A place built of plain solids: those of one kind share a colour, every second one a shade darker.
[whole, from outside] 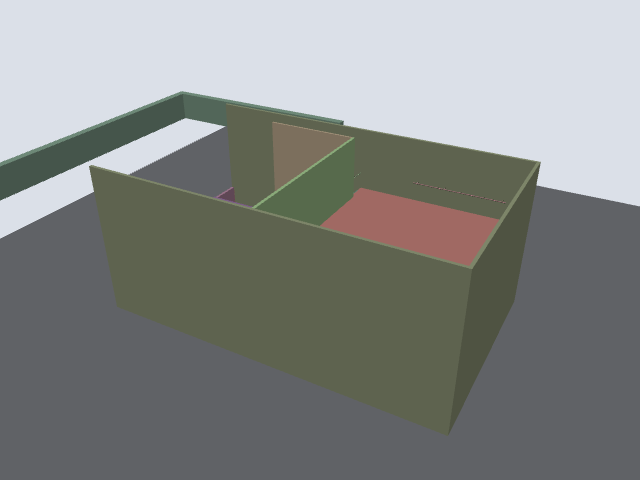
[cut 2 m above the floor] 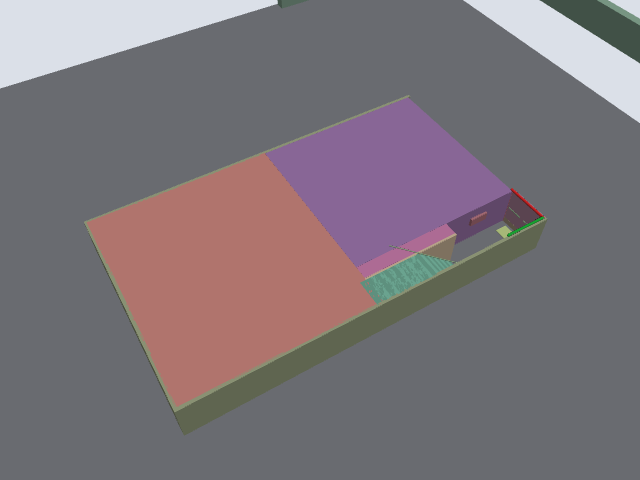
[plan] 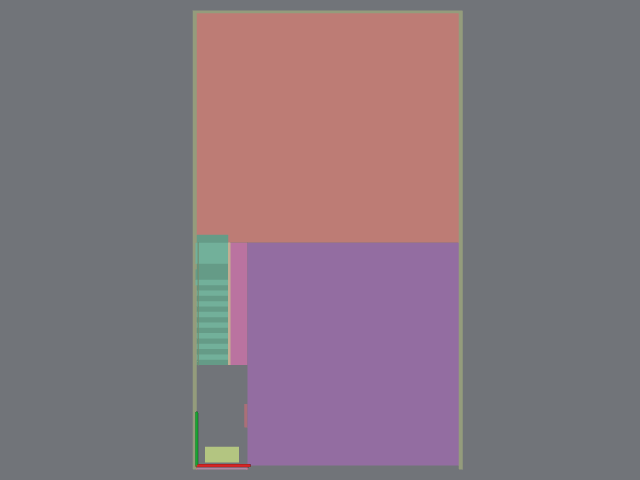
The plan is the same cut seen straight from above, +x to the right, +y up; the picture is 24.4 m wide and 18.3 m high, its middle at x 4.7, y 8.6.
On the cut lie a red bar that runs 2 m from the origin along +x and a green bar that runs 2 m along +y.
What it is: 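A dance studio over shops in an old town building, fitted out in the 1980s to 2010s; the building 10.0 x 17.2 m inside; of the ground floor only the lobby is a room, 1.93 m broad and 3.83 m long under a ceiling 2.55 m high, its street end glazed from wall to wall; the rest is shops, unseen; over the flight a stairwell up to the studio's ceiling, 7.72 m over the ground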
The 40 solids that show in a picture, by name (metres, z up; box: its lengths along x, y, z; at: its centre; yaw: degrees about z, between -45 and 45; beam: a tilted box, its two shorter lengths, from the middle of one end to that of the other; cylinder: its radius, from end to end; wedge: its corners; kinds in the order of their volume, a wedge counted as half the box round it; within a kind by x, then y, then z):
{
 "upper_1": {"box": [10.09, 8.75, 4.52], "at": [5.0, 12.88, 2.21]},
 "shops_1": {"box": [8.06, 8.5, 2.8], "at": [5.96, 4.25, 1.35]},
 "street_hedge_1": {"box": [0.6, 15.85, 2.25], "at": [-14.61, -8.07, 1.07]},
 "street_hedge_2": {"box": [39.8, 0.6, 2.25], "at": [5.0, -16.3, 1.07]},
 "street_hedge_3": {"box": [0.6, 15.85, 2.25], "at": [24.59, -8.07, 1.07]},
 "wall_1": {"box": [0.15, 17.5, 7.77], "at": [-0.07, 8.6, 3.83]},
 "wall_2": {"box": [10.29, 0.15, 7.77], "at": [5.0, 17.27, 3.83]},
 "wall_3": {"box": [0.15, 17.5, 7.77], "at": [10.06, 8.6, 3.83]},
 "stair_step_1": {"box": [1.25, 0.41, 0.24], "at": [0.57, 4.03, 0.07]},
 "stair_step_2": {"box": [1.25, 0.41, 0.42], "at": [0.57, 4.24, 0.16]},
 "stair_step_3": {"box": [1.25, 0.41, 0.61], "at": [0.57, 4.44, 0.25]},
 "stair_step_4": {"box": [1.25, 0.41, 0.79], "at": [0.57, 4.64, 0.35]},
 "stair_step_5": {"box": [1.25, 0.41, 0.98], "at": [0.57, 4.85, 0.44]},
 "stair_step_6": {"box": [1.25, 0.41, 1.17], "at": [0.57, 5.05, 0.53]},
 "stair_step_7": {"box": [1.25, 0.41, 1.35], "at": [0.57, 5.25, 0.63]},
 "stair_step_8": {"box": [1.25, 0.41, 1.54], "at": [0.57, 5.46, 0.72]},
 "stair_step_9": {"box": [1.25, 0.41, 1.73], "at": [0.57, 5.66, 0.81]},
 "stair_step_10": {"box": [1.25, 0.41, 1.91], "at": [0.57, 5.86, 0.91]},
 "stair_step_11": {"box": [1.25, 0.41, 2.1], "at": [0.57, 6.06, 1.0]},
 "stair_step_12": {"box": [1.25, 0.41, 2.28], "at": [0.57, 6.27, 1.09]},
 "stair_step_13": {"box": [1.25, 0.41, 2.47], "at": [0.57, 6.47, 1.19]},
 "stair_step_14": {"box": [1.25, 0.41, 2.66], "at": [0.57, 6.67, 1.28]},
 "stair_step_15": {"box": [1.25, 0.41, 2.84], "at": [0.57, 6.88, 1.37]},
 "stair_step_16": {"box": [1.25, 0.41, 3.03], "at": [0.57, 7.08, 1.46]},
 "stair_step_17": {"box": [1.25, 0.41, 3.22], "at": [0.57, 7.28, 1.56]},
 "stair_step_18": {"box": [1.25, 0.41, 3.4], "at": [0.57, 7.49, 1.65]},
 "stair_step_19": {"box": [1.25, 0.41, 3.59], "at": [0.57, 7.69, 1.74]},
 "stair_step_20": {"box": [1.25, 0.41, 3.77], "at": [0.57, 7.89, 1.84]},
 "stair_step_21": {"box": [1.25, 0.41, 3.96], "at": [0.57, 8.09, 1.93]},
 "stair_step_22": {"box": [1.25, 0.41, 4.15], "at": [0.57, 8.3, 2.02]},
 "stair_step_23": {"box": [1.25, 0.5, 4.33], "at": [0.57, 8.55, 2.12]},
 "shops_return_1": {"box": [0.64, 4.67, 2.8], "at": [1.61, 6.17, 1.35]},
 "entrance_wall_1": {"box": [8.8, 0.15, 3.3], "at": [5.59, 8.57, 6.07]},
 "stair_partition_1": {"box": [0.1, 4.68, 7.77], "at": [1.24, 6.17, 3.83]},
 "window_wall_1": {"box": [1.93, 0.15, 2.6], "at": [0.96, -0.07, 1.25]},
 "door_mat_1": {"box": [1.3, 0.6, 0.07], "at": [0.96, 0.42, -0.02]},
 "letter_boxes_1": {"box": [0.12, 0.9, 0.42], "at": [1.87, 1.9, 1.26]},
 "street_door_kick_1": {"box": [1.93, 0.05, 0.35], "at": [0.96, -0.02, 0.12]},
 "stair_wall_rail_1": {"cylinder": 0.02, "from": [0.06, 3.83, 1.07], "to": [0.06, 8.5, 5.35]},
 "barre_near_1": {"cylinder": 0.02, "from": [0.22, 11.5, 5.52], "to": [0.22, 16.2, 5.52]}
}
